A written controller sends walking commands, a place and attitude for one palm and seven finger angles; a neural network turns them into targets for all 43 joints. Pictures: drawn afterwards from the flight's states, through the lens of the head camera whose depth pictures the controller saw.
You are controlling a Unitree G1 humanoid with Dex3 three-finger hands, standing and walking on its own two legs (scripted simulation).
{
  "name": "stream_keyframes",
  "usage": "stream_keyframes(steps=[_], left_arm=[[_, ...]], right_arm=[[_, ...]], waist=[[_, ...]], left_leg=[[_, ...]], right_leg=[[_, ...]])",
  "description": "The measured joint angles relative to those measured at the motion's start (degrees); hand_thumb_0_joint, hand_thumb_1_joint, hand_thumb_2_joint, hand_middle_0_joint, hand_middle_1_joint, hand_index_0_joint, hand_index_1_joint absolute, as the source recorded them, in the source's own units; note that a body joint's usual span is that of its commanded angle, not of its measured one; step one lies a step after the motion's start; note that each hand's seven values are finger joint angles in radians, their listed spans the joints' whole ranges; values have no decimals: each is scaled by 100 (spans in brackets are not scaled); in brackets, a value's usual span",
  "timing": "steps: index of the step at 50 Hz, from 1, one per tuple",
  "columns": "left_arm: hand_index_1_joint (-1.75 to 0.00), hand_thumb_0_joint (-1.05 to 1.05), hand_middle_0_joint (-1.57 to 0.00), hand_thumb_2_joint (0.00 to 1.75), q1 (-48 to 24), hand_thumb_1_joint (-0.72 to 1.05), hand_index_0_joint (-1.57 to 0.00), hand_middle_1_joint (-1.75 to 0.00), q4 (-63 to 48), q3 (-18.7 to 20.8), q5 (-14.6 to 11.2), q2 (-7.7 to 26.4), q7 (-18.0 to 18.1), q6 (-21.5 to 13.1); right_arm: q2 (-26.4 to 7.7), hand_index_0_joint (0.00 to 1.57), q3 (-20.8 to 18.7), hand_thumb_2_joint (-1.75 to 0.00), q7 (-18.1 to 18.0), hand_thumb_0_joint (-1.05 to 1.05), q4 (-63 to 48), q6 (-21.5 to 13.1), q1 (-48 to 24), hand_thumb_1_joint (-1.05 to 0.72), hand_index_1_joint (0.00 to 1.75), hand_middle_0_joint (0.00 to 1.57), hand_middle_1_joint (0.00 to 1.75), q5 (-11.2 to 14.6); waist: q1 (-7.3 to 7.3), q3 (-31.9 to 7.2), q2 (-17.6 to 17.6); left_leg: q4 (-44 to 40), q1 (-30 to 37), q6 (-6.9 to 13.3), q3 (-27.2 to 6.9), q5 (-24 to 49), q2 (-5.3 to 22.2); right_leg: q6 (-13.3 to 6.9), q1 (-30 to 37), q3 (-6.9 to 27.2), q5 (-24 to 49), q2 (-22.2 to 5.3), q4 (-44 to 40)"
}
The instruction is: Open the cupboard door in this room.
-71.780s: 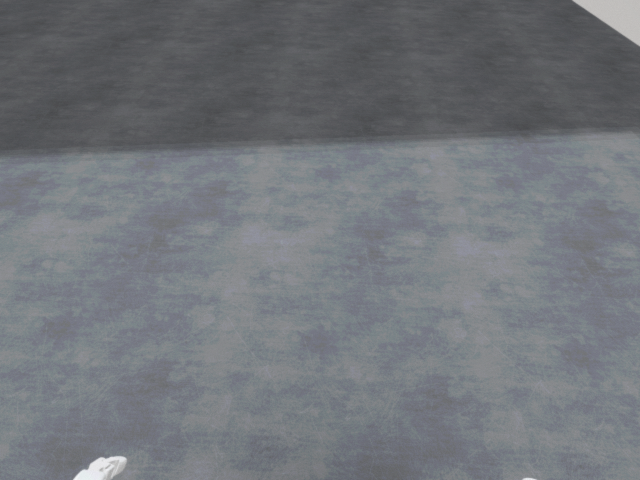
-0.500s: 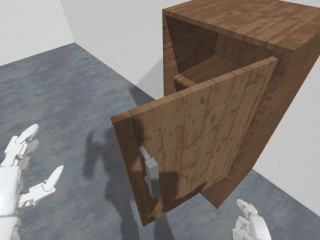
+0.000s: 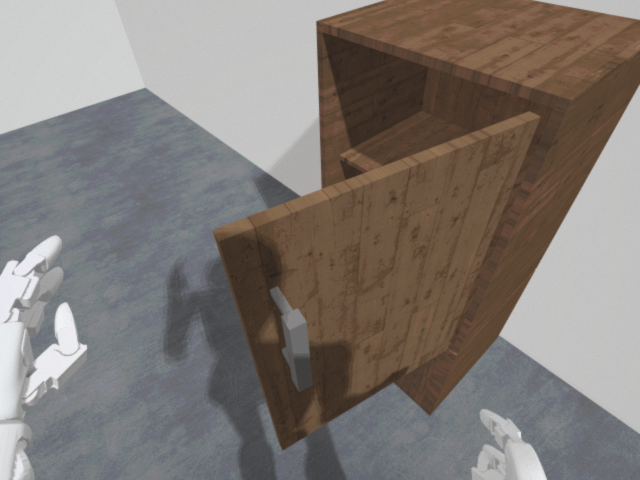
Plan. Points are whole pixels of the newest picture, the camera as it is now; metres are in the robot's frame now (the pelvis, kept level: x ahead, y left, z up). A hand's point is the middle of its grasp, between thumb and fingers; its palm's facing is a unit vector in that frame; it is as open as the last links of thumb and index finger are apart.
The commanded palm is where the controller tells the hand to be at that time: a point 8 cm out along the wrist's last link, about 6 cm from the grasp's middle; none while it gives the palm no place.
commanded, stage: step back with the hand held close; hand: left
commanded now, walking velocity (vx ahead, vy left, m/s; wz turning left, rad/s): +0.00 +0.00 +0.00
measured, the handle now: (290, 341) +0.26 +0.07 +0.06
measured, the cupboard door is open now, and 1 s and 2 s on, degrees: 78 78 78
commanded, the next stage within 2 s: stop stepping back and stand still in 1.26 s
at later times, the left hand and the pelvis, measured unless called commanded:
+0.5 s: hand (78, 360) +0.18 +0.26 +0.14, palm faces +0.28 -0.81 -0.52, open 7.4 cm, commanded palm +0.12 +0.30 +0.17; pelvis -0.03 +0.01 +0.00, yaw -2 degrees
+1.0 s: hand out of the picture +0.12 +0.30 +0.16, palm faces +0.42 -0.76 -0.49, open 7.4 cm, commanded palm +0.05 +0.33 +0.17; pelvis -0.09 +0.03 -0.01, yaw +0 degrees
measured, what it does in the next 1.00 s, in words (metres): lifts its right foot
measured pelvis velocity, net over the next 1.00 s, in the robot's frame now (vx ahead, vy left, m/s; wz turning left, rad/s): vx -0.09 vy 0.03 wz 0.01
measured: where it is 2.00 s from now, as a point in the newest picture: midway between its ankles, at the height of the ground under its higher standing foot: outside the picture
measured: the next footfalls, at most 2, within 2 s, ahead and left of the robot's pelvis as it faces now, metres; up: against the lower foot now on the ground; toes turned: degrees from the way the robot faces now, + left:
right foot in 1.26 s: -0.22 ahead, -0.10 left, +0.00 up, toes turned -3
left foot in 1.54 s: -0.21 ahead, +0.12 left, +0.00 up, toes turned +5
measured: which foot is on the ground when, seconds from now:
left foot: down 0.00-1.00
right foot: down 0.00-0.86, up 0.88-1.00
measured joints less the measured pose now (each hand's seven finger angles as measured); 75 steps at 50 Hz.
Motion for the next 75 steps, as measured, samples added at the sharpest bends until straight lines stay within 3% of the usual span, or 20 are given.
stream_keyframes(steps=[5, 8, 12, 17, 24, 31, 42, 49, 52, 56, 62, 63, 64, 66, 68, 70, 72, 75], left_arm=[[-30, 1, -21, 89, -58, 89, -21, -30, 94, -2, -6, -29, -1, -28], [-30, 2, -21, 89, -264, 89, -21, -30, 233, 228, 25, 126, -54, -232], [-30, 1, -21, 89, -259, 89, -21, -30, 318, 469, 66, 190, -15, -461], [-30, 1, -21, 89, 102, 89, -21, -30, 91, 241, 134, 166, -43, -412], [-30, 2, -21, 89, 377, 89, -22, -30, -324, 412, 155, 522, 20, -461], [-30, 1, -21, 89, 336, 89, -22, -30, -429, 629, 196, 518, 121, -571], [-30, 1, -21, 89, 212, 89, -21, -30, -538, 525, 321, 246, 221, -745], [-30, 1, -21, 89, 132, 89, -21, -30, -553, 801, 376, 418, 212, -928], [-30, 1, -21, 89, 230, 89, -21, -30, -598, 844, 277, 385, 246, -967], [-30, 1, -21, 89, 156, 89, -21, -30, -637, 662, 185, 388, 184, -848], [-30, 2, -21, 89, 261, 89, -21, -30, -940, 718, 17, 851, -40, -703], [-30, 2, -21, 89, 344, 89, -21, -30, -1012, 794, -21, 952, -74, -719], [-30, 2, -21, 89, 403, 89, -21, -30, -1054, 831, -49, 987, -119, -754], [-30, 1, -21, 89, 567, 89, -21, -30, -1103, 837, -77, 999, -178, -843], [-30, 1, -22, 89, 804, 89, -22, -30, -1105, 878, -36, 1007, -164, -916], [-30, 1, -22, 89, 970, 89, -22, -30, -1003, 911, 39, 924, -94, -868], [-30, 1, -22, 89, 918, 89, -22, -30, -807, 848, 117, 763, 21, -732], [-30, 1, -22, 89, 581, 89, -22, -30, -509, 659, 191, 477, 211, -520]], right_arm=[[20, 20, 9, -90, -7, 2, 14, -9, -30, -91, 30, 20, 30, 1], [26, 20, 24, -90, -20, 2, -39, 15, -58, -91, 30, 20, 30, 23], [2, 21, 6, -90, 30, 2, -128, 150, -192, -91, 30, 20, 30, 5], [-68, 21, -116, -90, 6, 2, -292, 354, -242, -91, 30, 20, 30, 14], [-23, 20, -214, -90, -88, 2, -420, 486, -177, -91, 30, 20, 30, 40], [21, 20, -172, -90, -85, 2, -474, 373, -74, -91, 30, 20, 30, 26], [85, 21, -48, -90, -43, 2, -337, 112, 134, -91, 30, 20, 30, -49], [231, 21, -79, -90, -34, 2, -150, -119, 258, -91, 30, 20, 30, -151], [322, 21, -48, -90, 36, 2, -1, -225, 135, -90, 30, 20, 30, -204], [372, 21, -17, -90, 132, 2, 80, -305, -243, -90, 30, 20, 30, -240], [396, 21, 8, -90, 243, 2, -197, -210, -796, -90, 30, 20, 30, -214], [388, 21, 11, -90, 254, 2, -276, -176, -844, -90, 30, 20, 30, -197], [343, 21, 2, -90, 260, 2, -330, -132, -889, -90, 30, 20, 30, -175], [275, 21, -37, -90, 262, 1, -348, 21, -864, -91, 30, 20, 30, -89], [269, 21, -59, -90, 252, 1, -267, 171, -678, -91, 30, 20, 30, -3], [244, 21, -59, -90, 192, 2, -198, 311, -482, -91, 30, 20, 30, 22], [161, 21, -51, -90, 88, 2, -172, 354, -317, -91, 30, 20, 30, 51], [-16, 21, -82, -90, -50, 2, -187, 322, -144, -91, 30, 20, 30, 82]], waist=[[8, 24, 22], [12, 39, 31], [-98, 82, -5], [-259, 125, -105], [-360, 206, -365], [-332, 188, -395], [-331, 204, -345], [-376, 130, -339], [-275, 6, -394], [-188, 87, -411], [-244, 358, -514], [-250, 391, -538], [-259, 444, -454], [-275, 482, -312], [-185, 311, -500], [-141, 139, -690], [-131, 44, -771], [-214, -38, -726]], left_leg=[[0, 1, -14, -4, 18, 19], [93, -150, -23, -18, 5, 79], [99, -348, -22, 73, 52, 124], [88, -541, 27, 206, 125, 78], [313, -823, 80, 268, 144, 40], [602, -1110, 160, 296, 171, 2], [1044, -1627, 212, 146, 176, 6], [718, -1671, 299, -23, 499, -44], [312, -1720, 265, 61, 756, 19], [-174, -1819, 201, 179, 1174, 144], [-467, -2121, 59, 311, 1704, 236], [-427, -2204, 26, 330, 1755, 243], [-344, -2288, -12, 291, 1785, 311], [144, -2496, -140, 117, 1072, 400], [1397, -2787, -253, -48, -58, 211], [2220, -2771, -304, -17, -526, 51], [2305, -2426, -283, 107, -645, -23], [1514, -1621, -185, 213, -378, -72]], right_leg=[[-19, 5, -5, 22, 19, -10], [-36, -76, -18, 87, 79, -71], [-22, -298, 69, 198, 117, -92], [30, -615, 190, 206, 63, 96], [70, -960, 232, 181, 12, 438], [124, -1263, 239, 189, -42, 769], [168, -1574, 86, 350, -44, 877], [259, -1321, 414, -599, 190, 2122], [258, -960, 429, -1057, 175, 1934], [292, -612, 432, -1036, 148, 1293], [292, -503, 325, -738, 97, 604], [259, -458, 277, -649, 79, 403], [105, -431, 204, -721, 143, 283], [-95, -425, 117, -606, 286, 206], [-149, -510, 201, -481, 201, 200], [-137, -530, 306, -414, 85, 175], [-128, -499, 371, -368, 4, 160], [-103, -487, 345, -381, -38, 248]])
